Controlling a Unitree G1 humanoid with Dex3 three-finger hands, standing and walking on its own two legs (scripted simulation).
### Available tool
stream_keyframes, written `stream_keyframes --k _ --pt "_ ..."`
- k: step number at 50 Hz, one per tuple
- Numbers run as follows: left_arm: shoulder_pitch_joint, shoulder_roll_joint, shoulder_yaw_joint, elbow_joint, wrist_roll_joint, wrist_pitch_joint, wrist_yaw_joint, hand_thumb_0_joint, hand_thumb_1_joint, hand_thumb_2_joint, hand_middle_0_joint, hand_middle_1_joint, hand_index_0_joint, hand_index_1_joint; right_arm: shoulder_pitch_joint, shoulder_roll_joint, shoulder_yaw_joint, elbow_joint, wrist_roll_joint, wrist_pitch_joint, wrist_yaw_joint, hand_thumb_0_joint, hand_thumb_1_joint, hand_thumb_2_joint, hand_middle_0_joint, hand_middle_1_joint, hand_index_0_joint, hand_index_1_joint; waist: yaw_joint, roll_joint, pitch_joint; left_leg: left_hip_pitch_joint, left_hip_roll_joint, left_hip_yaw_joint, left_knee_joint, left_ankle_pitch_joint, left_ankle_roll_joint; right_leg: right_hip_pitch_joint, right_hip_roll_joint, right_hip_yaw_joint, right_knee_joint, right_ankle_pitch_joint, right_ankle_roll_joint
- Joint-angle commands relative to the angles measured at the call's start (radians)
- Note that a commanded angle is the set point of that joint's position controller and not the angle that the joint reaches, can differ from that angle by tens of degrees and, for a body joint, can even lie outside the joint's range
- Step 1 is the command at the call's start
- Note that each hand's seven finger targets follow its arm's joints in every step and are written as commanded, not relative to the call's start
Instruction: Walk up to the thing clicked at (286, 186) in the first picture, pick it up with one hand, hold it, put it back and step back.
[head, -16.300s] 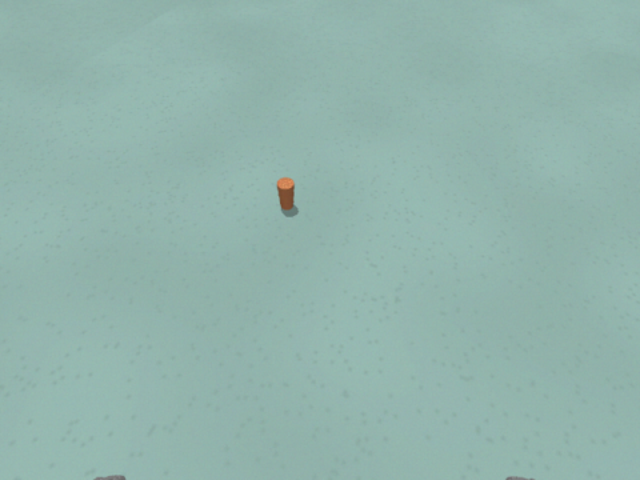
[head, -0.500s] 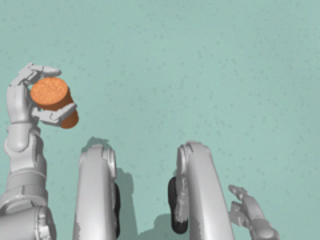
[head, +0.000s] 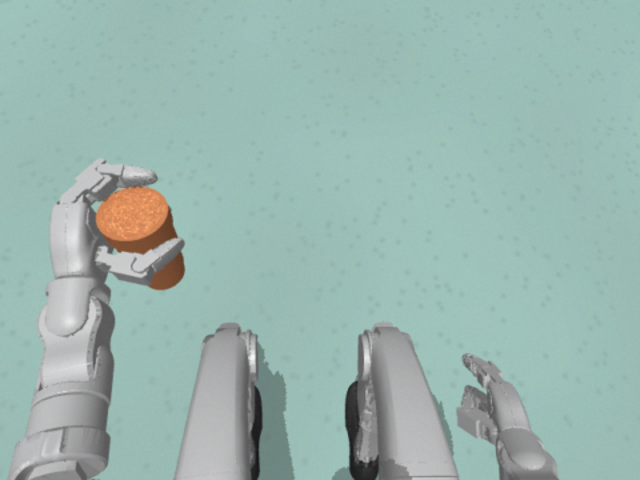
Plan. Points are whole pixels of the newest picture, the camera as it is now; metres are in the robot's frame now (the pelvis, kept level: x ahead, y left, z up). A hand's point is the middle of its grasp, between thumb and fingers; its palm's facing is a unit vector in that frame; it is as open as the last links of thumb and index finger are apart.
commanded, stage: lift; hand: left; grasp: from the side
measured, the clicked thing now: (150, 245) +0.37 +0.21 -0.04
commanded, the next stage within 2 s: hold in 1.32 s
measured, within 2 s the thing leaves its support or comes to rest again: neither
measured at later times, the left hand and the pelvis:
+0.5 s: hand (76, 162) +0.38 +0.20 +0.15, palm faces +0.12 -0.99 -0.04, open 9.9 cm; pelvis +0.03 +0.00 +0.13, yaw +2 degrees
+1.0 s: hand (53, 96) +0.39 +0.18 +0.21, palm faces +0.11 -0.99 -0.02, open 9.9 cm; pelvis +0.05 +0.00 +0.19, yaw +2 degrees
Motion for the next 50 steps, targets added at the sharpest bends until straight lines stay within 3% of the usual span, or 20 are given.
stream_keyframes --k 1,6,8,11,14,15,17,21,22,29,30,32,37,39,41,44,45,46,48,50 --pt "-0.243 0.184 0.046 -0.371 -0.025 -0.082 0.029 0.0 0.169 1.175 -1.163 -1.314 -1.19 -1.302 0.082 -0.155 -0.057 -0.098 0.005 -0.043 -0.023 0.0 -0.899 -0.896 0.2 0.3 0.2 0.3 0.007 0.093 -0.607 0.581 -0.032 -0.015 -0.341 0.209 0.03 0.406 0.029 0.018 -0.325 0.238 -0.034" --pt "-0.18 0.156 0.028 -0.335 -0.024 -0.064 0.054 0.0 0.197 1.212 -1.172 -1.33 -1.195 -1.322 0.093 -0.137 -0.047 -0.082 0.006 -0.054 -0.033 0.0 -0.894 -0.896 0.2 0.3 0.2 0.3 -0.002 0.048 -0.521 0.638 -0.036 -0.004 -0.418 0.266 0.034 0.53 0.032 0.023 -0.431 0.302 -0.027" --pt "-0.168 0.118 -0.022 -0.326 -0.015 -0.06 0.056 0.0 0.178 1.21 -1.181 -1.333 -1.204 -1.325 0.098 -0.132 -0.044 -0.077 0.002 -0.058 -0.034 0.0 -0.895 -0.896 0.2 0.3 0.2 0.3 -0.012 0.054 -0.499 0.689 -0.035 -0.005 -0.458 0.283 0.031 0.565 0.032 0.019 -0.467 0.319 -0.027" --pt "-0.192 0.146 0.003 -0.28 -0.009 -0.06 0.058 0.0 0.179 1.213 -1.182 -1.334 -1.205 -1.327 0.103 -0.133 -0.045 -0.069 0.002 -0.062 -0.036 0.0 -0.892 -0.895 0.2 0.3 0.2 0.3 -0.009 0.046 -0.439 0.721 -0.036 -0.004 -0.514 0.283 0.029 0.62 0.032 0.017 -0.522 0.325 -0.027" --pt "-0.179 0.114 -0.031 -0.263 -0.011 -0.066 0.049 0.0 0.19 1.224 -1.208 -1.354 -1.232 -1.346 0.108 -0.128 -0.041 -0.066 0.001 -0.066 -0.031 0.0 -0.89 -0.894 0.2 0.3 0.2 0.3 -0.009 0.057 -0.394 0.784 -0.036 -0.004 -0.579 0.279 0.024 0.658 0.032 0.013 -0.574 0.317 -0.028" --pt "-0.174 0.123 -0.012 -0.232 -0.014 -0.064 0.047 0.0 0.198 1.234 -1.22 -1.36 -1.241 -1.355 0.107 -0.133 -0.044 -0.061 0.002 -0.07 -0.031 0.0 -0.888 -0.894 0.2 0.3 0.2 0.3 0.001 0.044 -0.369 0.794 -0.034 -0.004 -0.594 0.277 0.024 0.666 0.031 0.012 -0.589 0.312 -0.028" --pt "-0.171 0.103 -0.025 -0.218 -0.016 -0.071 0.038 0.0 0.215 1.218 -1.209 -1.338 -1.229 -1.333 0.104 -0.133 -0.043 -0.069 0.001 -0.07 -0.025 0.0 -0.887 -0.894 0.2 0.3 0.2 0.3 0.002 0.051 -0.366 0.822 -0.036 -0.002 -0.623 0.31 0.022 0.695 0.032 0.009 -0.61 0.342 -0.029" --pt "-0.187 0.141 -0.007 -0.227 -0.007 -0.085 0.027 0.0 0.198 1.21 -1.236 -1.35 -1.257 -1.344 0.114 -0.132 -0.044 -0.064 -0.001 -0.069 -0.021 0.0 -0.897 -0.896 0.2 0.3 0.2 0.3 0.016 0.052 -0.356 0.887 -0.036 0.005 -0.681 0.318 0.02 0.771 0.029 0.01 -0.665 0.35 -0.029" --pt "-0.156 0.096 -0.044 -0.199 -0.01 -0.086 0.019 0.0 0.188 1.215 -1.236 -1.348 -1.253 -1.345 0.097 -0.125 -0.04 -0.077 -0.001 -0.07 -0.02 0.0 -0.898 -0.896 0.2 0.3 0.2 0.3 0.004 0.048 -0.332 0.887 -0.038 0.009 -0.698 0.307 0.021 0.778 0.028 0.011 -0.686 0.345 -0.026" --pt "-0.222 0.125 -0.028 -0.239 -0.015 -0.112 0.018 0.0 0.213 1.225 -1.231 -1.35 -1.246 -1.35 0.117 -0.133 -0.038 -0.069 -0.006 -0.071 -0.023 0.0 -0.903 -0.899 0.2 0.3 0.2 0.3 0.011 0.046 -0.344 1.001 -0.037 0.012 -0.772 0.355 0.016 0.863 0.032 0.006 -0.746 0.386 -0.026" --pt "-0.196 0.08 -0.066 -0.201 -0.015 -0.109 0.015 0.0 0.222 1.223 -1.229 -1.348 -1.245 -1.346 0.119 -0.127 -0.033 -0.067 -0.01 -0.068 -0.022 0.0 -0.904 -0.898 0.2 0.3 0.2 0.3 -0.004 0.036 -0.334 1.011 -0.037 0.011 -0.782 0.371 0.015 0.876 0.034 0.003 -0.758 0.402 -0.026" --pt "-0.234 0.107 -0.038 -0.245 -0.021 -0.111 0.023 0.0 0.222 1.222 -1.23 -1.346 -1.244 -1.345 0.122 -0.13 -0.034 -0.064 -0.011 -0.07 -0.026 0.0 -0.904 -0.899 0.2 0.3 0.2 0.3 0.01 0.06 -0.339 1.053 -0.037 0.013 -0.8 0.396 0.013 0.896 0.034 0.004 -0.772 0.421 -0.027" --pt "-0.229 0.109 -0.045 -0.255 -0.012 -0.108 0.033 0.0 0.202 1.257 -1.243 -1.38 -1.258 -1.38 0.12 -0.115 -0.027 -0.061 -0.016 -0.063 -0.033 0.0 -0.902 -0.898 0.2 0.3 0.2 0.3 0.015 0.03 -0.308 1.056 -0.042 0.029 -0.841 0.392 0.018 0.991 0.03 0.015 -0.836 0.435 -0.017" --pt "-0.178 0.065 -0.06 -0.174 -0.016 -0.098 0.034 0.0 0.207 1.247 -1.228 -1.366 -1.244 -1.365 0.121 -0.113 -0.026 -0.062 -0.016 -0.061 -0.031 0.0 -0.9 -0.898 0.2 0.3 0.2 0.3 0.007 0.006 -0.277 1.059 -0.041 0.028 -0.86 0.397 0.018 1.004 0.036 0.008 -0.85 0.439 -0.018" --pt "-0.231 0.108 -0.042 -0.225 -0.003 -0.107 0.039 0.0 0.244 1.251 -1.22 -1.364 -1.237 -1.363 0.12 -0.11 -0.027 -0.059 -0.018 -0.054 -0.036 0.0 -0.899 -0.897 0.2 0.3 0.2 0.3 0.012 0.018 -0.272 1.072 -0.043 0.035 -0.874 0.4 0.019 1.03 0.031 0.015 -0.871 0.447 -0.014" --pt "-0.185 0.064 -0.06 -0.148 -0.009 -0.1 0.033 0.0 0.219 1.28 -1.241 -1.392 -1.255 -1.394 0.118 -0.112 -0.029 -0.061 -0.016 -0.052 -0.032 0.0 -0.9 -0.899 0.2 0.3 0.2 0.3 0.011 0.007 -0.253 1.093 -0.041 0.036 -0.896 0.422 0.017 1.051 0.033 0.013 -0.886 0.467 -0.017" --pt "-0.213 0.071 -0.057 -0.174 -0.014 -0.105 0.028 0.0 0.199 1.275 -1.246 -1.394 -1.261 -1.396 0.117 -0.11 -0.03 -0.062 -0.018 -0.05 -0.034 0.0 -0.902 -0.899 0.2 0.3 0.2 0.3 0.01 0.006 -0.257 1.102 -0.041 0.038 -0.899 0.429 0.019 1.065 0.034 0.015 -0.896 0.478 -0.015" --pt "-0.261 0.122 -0.026 -0.242 -0.011 -0.112 0.034 0.0 0.203 1.264 -1.228 -1.382 -1.245 -1.381 0.129 -0.112 -0.032 -0.057 -0.017 -0.046 -0.037 0.0 -0.898 -0.898 0.2 0.3 0.2 0.3 0.019 0.033 -0.289 1.13 -0.041 0.041 -0.905 0.452 0.018 1.091 0.031 0.018 -0.9 0.5 -0.014" --pt "-0.168 0.055 -0.074 -0.138 -0.008 -0.093 0.024 0.0 0.225 1.247 -1.217 -1.362 -1.234 -1.362 0.126 -0.104 -0.025 -0.06 -0.018 -0.041 -0.037 0.0 -0.9 -0.898 0.2 0.3 0.2 0.3 0.004 -0.013 -0.237 1.113 -0.042 0.045 -0.918 0.453 0.021 1.105 0.032 0.016 -0.92 0.51 -0.011" --pt "-0.221 0.075 -0.049 -0.166 -0.013 -0.102 0.026 0.0 0.228 1.261 -1.226 -1.38 -1.243 -1.379 0.117 -0.109 -0.031 -0.059 -0.018 -0.043 -0.035 0.0 -0.9 -0.898 0.2 0.3 0.2 0.3 0.013 0.014 -0.238 1.146 -0.041 0.046 -0.93 0.467 0.018 1.106 0.033 0.016 -0.927 0.517 -0.014"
